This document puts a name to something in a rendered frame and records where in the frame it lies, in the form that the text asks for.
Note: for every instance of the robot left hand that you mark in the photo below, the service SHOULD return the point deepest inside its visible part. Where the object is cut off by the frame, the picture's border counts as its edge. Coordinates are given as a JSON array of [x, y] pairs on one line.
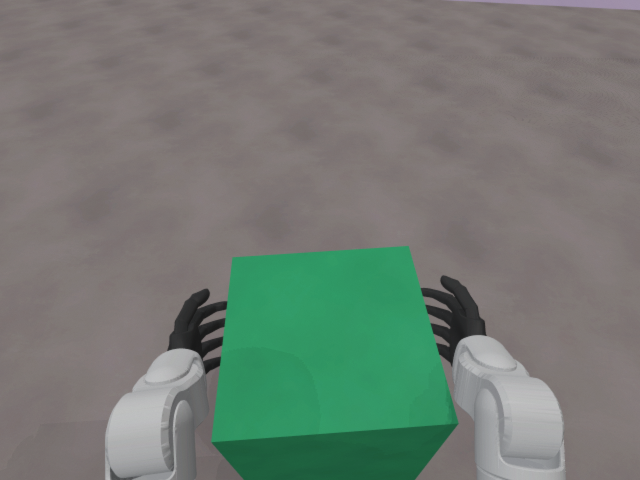
[[187, 334]]

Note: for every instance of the carton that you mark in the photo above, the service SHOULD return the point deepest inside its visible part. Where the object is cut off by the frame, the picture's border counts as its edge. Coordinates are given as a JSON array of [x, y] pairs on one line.
[[329, 369]]

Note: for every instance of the left robot forearm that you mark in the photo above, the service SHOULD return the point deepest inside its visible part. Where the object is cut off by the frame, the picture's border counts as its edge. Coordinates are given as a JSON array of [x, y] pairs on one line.
[[150, 433]]

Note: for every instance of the robot right hand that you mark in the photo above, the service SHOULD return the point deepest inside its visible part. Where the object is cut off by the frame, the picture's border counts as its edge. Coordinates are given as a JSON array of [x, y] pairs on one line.
[[464, 320]]

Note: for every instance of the right robot forearm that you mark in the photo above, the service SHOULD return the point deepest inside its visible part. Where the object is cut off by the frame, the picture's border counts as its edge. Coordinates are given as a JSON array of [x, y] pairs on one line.
[[518, 421]]

